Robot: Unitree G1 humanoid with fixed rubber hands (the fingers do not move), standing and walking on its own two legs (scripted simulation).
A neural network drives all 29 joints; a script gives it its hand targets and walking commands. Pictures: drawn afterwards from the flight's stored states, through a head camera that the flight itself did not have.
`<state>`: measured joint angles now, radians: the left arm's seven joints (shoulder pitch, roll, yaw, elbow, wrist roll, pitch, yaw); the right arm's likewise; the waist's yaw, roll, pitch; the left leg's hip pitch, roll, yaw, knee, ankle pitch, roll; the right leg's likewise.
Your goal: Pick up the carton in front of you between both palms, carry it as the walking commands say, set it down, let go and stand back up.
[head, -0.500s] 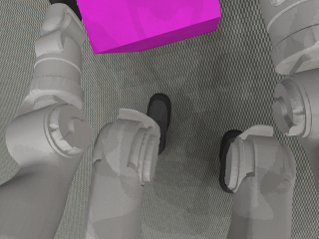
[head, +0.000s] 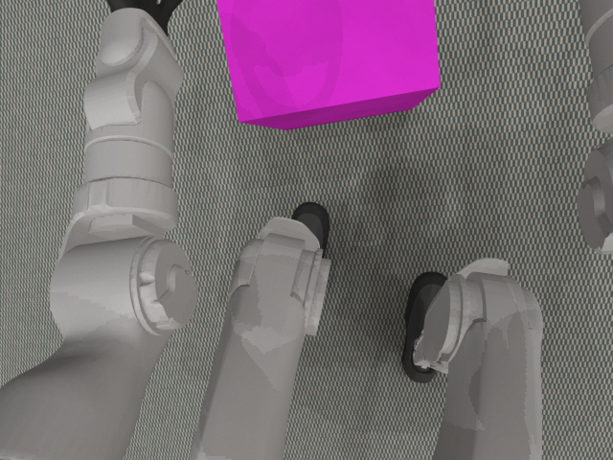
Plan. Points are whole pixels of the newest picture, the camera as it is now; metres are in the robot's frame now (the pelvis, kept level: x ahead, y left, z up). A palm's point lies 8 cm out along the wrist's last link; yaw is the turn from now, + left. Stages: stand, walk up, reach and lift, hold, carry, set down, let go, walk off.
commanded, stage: set down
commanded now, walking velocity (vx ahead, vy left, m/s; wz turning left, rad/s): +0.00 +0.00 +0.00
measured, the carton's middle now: (332, 35) +0.54 +0.12 -0.30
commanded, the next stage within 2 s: let go in 0.70 s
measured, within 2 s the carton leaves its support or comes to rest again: neither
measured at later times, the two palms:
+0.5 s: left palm out of the picture +0.49 +0.28 +0.02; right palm out of the picture +0.64 -0.08 +0.03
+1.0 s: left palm out of the picture +0.45 +0.26 +0.15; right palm out of the picture +0.56 -0.11 +0.14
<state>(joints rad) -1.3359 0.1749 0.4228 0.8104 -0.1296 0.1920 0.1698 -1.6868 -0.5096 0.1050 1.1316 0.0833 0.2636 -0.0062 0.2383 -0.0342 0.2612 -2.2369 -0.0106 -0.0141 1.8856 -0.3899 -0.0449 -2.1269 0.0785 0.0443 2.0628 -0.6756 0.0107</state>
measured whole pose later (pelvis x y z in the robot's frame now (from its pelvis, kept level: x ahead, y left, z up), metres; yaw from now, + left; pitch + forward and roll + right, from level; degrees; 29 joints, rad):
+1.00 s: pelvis +0.05 +0.02 +0.25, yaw -4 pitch +43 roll -1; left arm -0.71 0.06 0.39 0.51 0.11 0.21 -0.04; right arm -1.02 -0.21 -0.24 0.80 -0.17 0.24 -0.04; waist 0.18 -0.03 -0.06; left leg -1.47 0.02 -0.01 0.93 -0.19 0.00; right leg -1.38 0.07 0.08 1.01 -0.37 0.03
